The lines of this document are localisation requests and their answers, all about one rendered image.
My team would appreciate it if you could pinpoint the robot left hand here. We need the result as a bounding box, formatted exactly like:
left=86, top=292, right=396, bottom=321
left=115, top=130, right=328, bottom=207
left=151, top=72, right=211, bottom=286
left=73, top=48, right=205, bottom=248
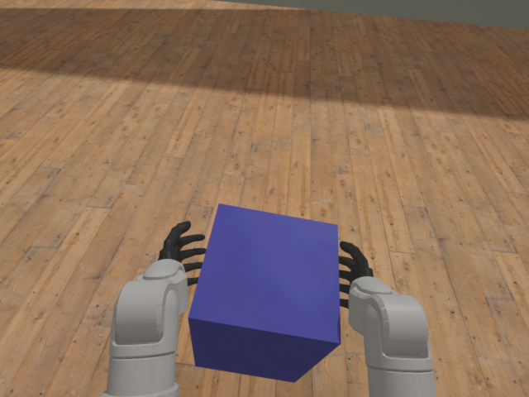
left=158, top=221, right=207, bottom=286

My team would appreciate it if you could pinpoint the carton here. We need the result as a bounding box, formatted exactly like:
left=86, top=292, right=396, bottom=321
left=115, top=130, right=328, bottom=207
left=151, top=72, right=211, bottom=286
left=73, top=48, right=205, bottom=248
left=188, top=203, right=341, bottom=383

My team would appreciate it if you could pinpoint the right robot forearm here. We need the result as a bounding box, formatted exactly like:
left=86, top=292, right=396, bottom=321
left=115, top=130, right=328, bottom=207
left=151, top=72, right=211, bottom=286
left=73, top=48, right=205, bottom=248
left=348, top=276, right=437, bottom=397

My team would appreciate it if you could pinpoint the robot right hand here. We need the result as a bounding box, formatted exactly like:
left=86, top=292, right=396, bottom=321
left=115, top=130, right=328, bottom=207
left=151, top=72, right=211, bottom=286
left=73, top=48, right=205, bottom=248
left=339, top=242, right=374, bottom=308

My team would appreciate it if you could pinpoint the left robot forearm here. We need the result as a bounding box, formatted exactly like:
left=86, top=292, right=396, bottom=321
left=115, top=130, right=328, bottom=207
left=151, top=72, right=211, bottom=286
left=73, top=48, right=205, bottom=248
left=99, top=259, right=189, bottom=397

